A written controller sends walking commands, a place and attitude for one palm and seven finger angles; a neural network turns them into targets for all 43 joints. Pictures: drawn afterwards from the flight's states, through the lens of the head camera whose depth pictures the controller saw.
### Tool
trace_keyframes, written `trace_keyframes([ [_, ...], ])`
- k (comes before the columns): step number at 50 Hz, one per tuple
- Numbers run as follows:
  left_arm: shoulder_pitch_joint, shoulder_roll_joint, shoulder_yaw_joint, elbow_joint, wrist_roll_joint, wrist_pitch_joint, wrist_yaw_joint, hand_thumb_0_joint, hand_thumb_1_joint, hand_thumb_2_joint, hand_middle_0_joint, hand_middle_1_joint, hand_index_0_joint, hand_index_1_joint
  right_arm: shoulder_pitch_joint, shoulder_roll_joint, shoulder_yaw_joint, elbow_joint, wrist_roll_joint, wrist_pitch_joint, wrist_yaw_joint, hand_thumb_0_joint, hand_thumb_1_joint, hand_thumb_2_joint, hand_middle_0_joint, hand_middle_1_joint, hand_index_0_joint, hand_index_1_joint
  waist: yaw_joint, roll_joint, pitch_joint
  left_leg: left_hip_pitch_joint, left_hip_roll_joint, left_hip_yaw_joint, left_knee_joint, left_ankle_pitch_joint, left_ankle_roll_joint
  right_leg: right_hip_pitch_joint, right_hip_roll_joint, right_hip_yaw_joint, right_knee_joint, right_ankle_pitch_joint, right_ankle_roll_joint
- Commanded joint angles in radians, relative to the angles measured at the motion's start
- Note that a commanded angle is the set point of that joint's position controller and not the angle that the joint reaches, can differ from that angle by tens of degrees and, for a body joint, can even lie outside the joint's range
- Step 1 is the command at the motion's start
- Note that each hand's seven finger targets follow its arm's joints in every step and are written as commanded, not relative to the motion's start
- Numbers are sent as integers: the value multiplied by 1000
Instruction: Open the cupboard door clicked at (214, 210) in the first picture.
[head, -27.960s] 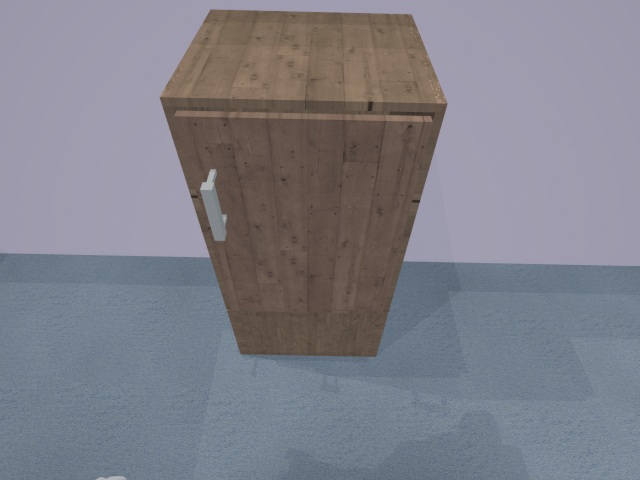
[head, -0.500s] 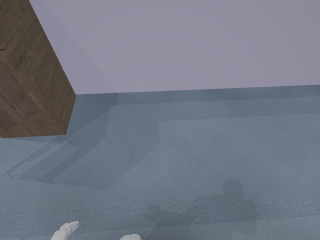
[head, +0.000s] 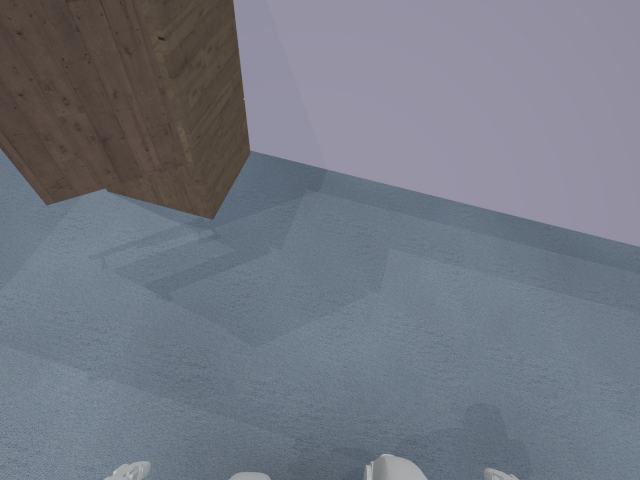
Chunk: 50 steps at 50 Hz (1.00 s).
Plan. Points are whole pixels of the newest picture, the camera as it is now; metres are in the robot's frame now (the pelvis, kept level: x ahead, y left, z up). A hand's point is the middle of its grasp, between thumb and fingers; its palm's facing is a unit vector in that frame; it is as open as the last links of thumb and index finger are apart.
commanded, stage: turn to face it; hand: left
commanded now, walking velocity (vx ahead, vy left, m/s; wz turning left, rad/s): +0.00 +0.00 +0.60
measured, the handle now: out of the picture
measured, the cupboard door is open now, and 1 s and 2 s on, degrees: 43 43 43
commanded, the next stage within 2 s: take the last steps up to it in 0.76 s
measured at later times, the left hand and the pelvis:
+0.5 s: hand out of the picture +0.00 +0.19 -0.19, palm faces +0.32 -0.93 -0.21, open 7.4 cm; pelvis +0.01 -0.01 -0.01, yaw +17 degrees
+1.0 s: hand out of the picture -0.01 +0.15 -0.16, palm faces +0.47 -0.85 -0.21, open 7.4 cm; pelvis +0.03 -0.03 +0.00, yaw +27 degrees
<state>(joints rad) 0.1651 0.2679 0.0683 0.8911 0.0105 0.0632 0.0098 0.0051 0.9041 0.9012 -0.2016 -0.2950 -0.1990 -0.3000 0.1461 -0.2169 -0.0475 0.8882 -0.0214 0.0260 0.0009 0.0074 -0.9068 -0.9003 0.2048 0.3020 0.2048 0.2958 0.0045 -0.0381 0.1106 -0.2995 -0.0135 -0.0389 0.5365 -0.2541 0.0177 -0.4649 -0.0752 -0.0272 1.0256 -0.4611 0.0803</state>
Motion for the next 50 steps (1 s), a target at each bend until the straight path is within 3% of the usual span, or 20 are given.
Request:
trace_keyframes([
  [1, -13, 56, 15, -100, 0, -29, -1, 0, 900, 900, -200, -300, -200, -300, 23, -226, -63, -51, -9, -5, -13, 0, -900, -900, 200, 300, 200, 300, -24, 194, -159, 96, 224, -248, -165, 326, 138, 63, 28, 3, -192, 21, -5],
  [5, 89, 73, 22, -82, -2, -45, 5, 0, 900, 900, -200, -300, -200, -300, -33, -218, -71, -66, 0, 6, -7, 0, -900, -900, 200, 300, 200, 300, 29, 187, -164, -61, 165, -267, -83, 232, 88, 326, 62, -17, -506, 190, -20],
  [6, 127, 118, 33, -77, 4, -56, 11, 0, 900, 900, -200, -300, -200, -300, -35, -181, -68, -77, 8, 7, -2, 0, -900, -900, 200, 300, 200, 300, 50, 61, -169, -156, 96, -227, 10, 101, 37, 435, -24, 67, -660, 196, -41],
  [7, 138, 209, 51, -81, 21, -65, 20, 0, 900, 900, -200, -300, -200, -300, -25, -121, -61, -95, 15, 6, 7, 0, -900, -900, 200, 300, 200, 300, 58, -213, -162, -311, -42, -52, 228, -191, -41, 498, -284, 338, -767, 195, -137],
  [8, 118, 228, 43, -95, 20, -61, 19, 0, 900, 900, -200, -300, -200, -300, -35, -135, -62, -106, 6, 8, 13, 0, -900, -900, 200, 300, 200, 300, 53, -217, -141, -284, -40, -8, 478, -361, -50, 358, -421, 391, -789, 234, -235],
  [10, 36, 157, 30, -110, 14, -67, 24, 0, 900, 900, -200, -300, -200, -300, -37, -133, -67, -77, 2, 24, 18, 0, -900, -900, 200, 300, 200, 300, 7, -216, -96, -291, 21, -23, 687, -264, -56, 270, -324, 283, -747, 301, -239],
  [13, 0, 119, 20, -118, 18, -67, 23, 0, 900, 900, -200, -300, -200, -300, -36, -95, -51, -61, 7, 27, 31, 0, -900, -900, 200, 300, 200, 300, -11, -195, -83, -225, 43, 44, 551, -225, -77, 279, -252, 59, -686, 535, -198],
  [17, 102, 161, 35, -72, 22, -69, 20, 0, 900, 900, -200, -300, -200, -300, -83, -61, -31, -67, 14, 13, 33, 0, -900, -900, 200, 300, 200, 300, 42, -165, -126, -134, 15, 121, 261, -232, -72, 392, -272, 23, -601, 722, -195],
  [20, 95, 171, 40, -62, 10, -63, 12, 0, 900, 900, -200, -300, -200, -300, -7, -81, -29, -49, 11, 2, 26, 0, -900, -900, 200, 300, 200, 300, 2, -152, -157, 26, -3, 137, 1, -47, -54, 347, -242, -40, -488, 681, -130],
  [21, 84, 154, 38, -68, 1, -59, 9, 0, 900, 900, -200, -300, -200, -300, 46, -124, -39, -35, 9, -6, 25, 0, -900, -900, 200, 300, 200, 300, -32, -64, -190, 169, 39, 90, -114, 106, -33, 253, -225, -78, -382, 587, -83],
  [22, 100, 91, 28, -94, -4, -52, 5, 0, 900, 900, -200, -300, -200, -300, 89, -224, -61, -35, 0, -15, 21, 0, -900, -900, 200, 300, 200, 300, -49, 219, -240, 331, 280, -217, -146, 383, 66, 24, -105, -136, -181, 191, -9],
  [23, 37, 51, 4, -128, -1, -45, 6, 0, 900, 900, -200, -300, -200, -300, 157, -295, -76, -23, -3, -8, 8, 0, -900, -900, 200, 300, 200, 300, -90, 333, -231, 312, 441, -379, -166, 632, 211, -84, -42, -73, -30, -223, 9],
  [24, -21, 74, 9, -128, 6, -34, 12, 0, 900, 900, -200, -300, -200, -300, 173, -279, -72, -7, -7, -9, -3, 0, -900, -900, 200, 300, 200, 300, -101, 231, -217, 253, 416, -356, -164, 510, 232, -89, -38, -7, 65, -194, -9],
  [29, 22, 39, 8, -46, 1, -28, -1, 0, 900, 900, -200, -300, -200, -300, 40, -188, -38, -22, -7, -22, -27, 0, -900, -900, 200, 300, 200, 300, -21, 171, -158, 168, 268, -167, -159, 516, 155, -28, -16, 7, 0, -4, -11],
  [34, 57, 25, 1, -28, -1, -31, -1, 0, 900, 900, -200, -300, -200, -300, 18, -185, -38, -11, -8, -10, -23, 0, -900, -900, 200, 300, 200, 300, -12, 198, -148, 91, 246, -167, -164, 394, 144, 140, 35, -32, -255, 26, -24],
  [37, 156, 43, 7, 2, 1, -49, 3, 0, 900, 900, -200, -300, -200, -300, -19, -171, -39, -10, 4, -6, -16, 0, -900, -900, 200, 300, 200, 300, 40, 140, -155, -15, 182, -145, -80, 244, 81, 341, 39, -36, -543, 246, -32],
  [39, 161, 167, 28, 5, 19, -68, 14, 0, 900, 900, -200, -300, -200, -300, 7, -73, -26, -29, 16, -6, -3, 0, -900, -900, 200, 300, 200, 300, 35, -213, -137, -193, -30, 48, 198, -178, -39, 423, -285, 310, -746, 347, -166],
  [40, 160, 198, 25, -10, 20, -67, 10, 0, 900, 900, -200, -300, -200, -300, -15, -89, -29, -40, 14, 3, 3, 0, -900, -900, 200, 300, 200, 300, 52, -189, -135, -156, -26, 21, 386, -353, -35, 305, -380, 335, -772, 339, -248],
  [44, 96, 102, 14, -13, 17, -79, 20, 0, 900, 900, -200, -300, -200, -300, -20, -72, -28, 7, 12, 10, 4, 0, -900, -900, 200, 300, 200, 300, 18, -172, -100, -212, 24, 19, 534, -242, -54, 352, -251, 141, -688, 644, -235],
  [50, 184, 143, 38, 43, 22, -95, 3, 0, 900, 900, -200, -300, -200, -300, -80, -41, -17, 0, 7, -11, 31, 0, -900, -900, 200, 300, 200, 300, 69, -136, -69, -159, 36, 100, 229, -205, -49, 385, -291, 144, -763, 260, -226],
])
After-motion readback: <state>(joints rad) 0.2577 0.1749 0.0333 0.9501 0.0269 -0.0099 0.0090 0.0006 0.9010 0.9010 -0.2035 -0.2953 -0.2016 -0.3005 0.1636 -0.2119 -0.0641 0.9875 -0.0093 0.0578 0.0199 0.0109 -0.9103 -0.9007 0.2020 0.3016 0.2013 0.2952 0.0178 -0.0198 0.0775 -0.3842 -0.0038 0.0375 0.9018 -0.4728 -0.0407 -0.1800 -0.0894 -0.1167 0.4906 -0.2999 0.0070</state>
